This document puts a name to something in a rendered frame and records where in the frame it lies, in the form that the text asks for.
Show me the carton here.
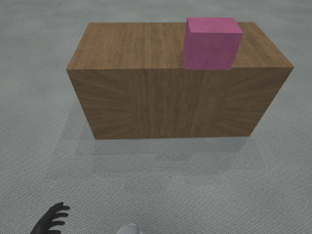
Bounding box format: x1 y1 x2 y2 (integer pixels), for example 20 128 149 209
182 17 244 70

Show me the pedestal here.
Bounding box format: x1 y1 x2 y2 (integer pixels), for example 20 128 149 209
66 21 294 140

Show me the left robot thigh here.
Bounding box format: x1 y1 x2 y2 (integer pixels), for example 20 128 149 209
116 224 143 234

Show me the robot left hand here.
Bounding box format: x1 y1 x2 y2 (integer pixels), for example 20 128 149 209
30 202 70 234

